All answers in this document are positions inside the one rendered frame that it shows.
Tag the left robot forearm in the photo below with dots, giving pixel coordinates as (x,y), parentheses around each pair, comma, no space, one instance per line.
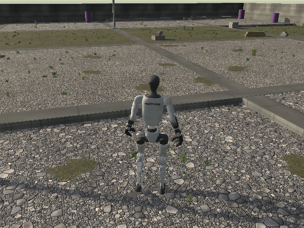
(129,123)

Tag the right robot hand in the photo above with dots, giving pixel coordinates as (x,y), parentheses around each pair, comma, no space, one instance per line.
(180,139)

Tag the right robot thigh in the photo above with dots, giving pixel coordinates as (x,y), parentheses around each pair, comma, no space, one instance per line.
(163,143)

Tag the left robot hand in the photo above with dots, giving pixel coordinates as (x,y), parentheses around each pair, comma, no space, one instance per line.
(127,133)

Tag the right robot upper arm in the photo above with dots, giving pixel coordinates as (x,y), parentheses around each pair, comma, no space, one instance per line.
(170,109)

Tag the left robot upper arm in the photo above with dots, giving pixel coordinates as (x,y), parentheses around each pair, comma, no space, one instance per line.
(135,107)

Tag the robot torso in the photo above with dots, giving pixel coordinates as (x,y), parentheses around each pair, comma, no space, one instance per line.
(152,109)

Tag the right robot forearm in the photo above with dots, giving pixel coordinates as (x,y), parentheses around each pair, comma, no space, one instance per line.
(176,127)

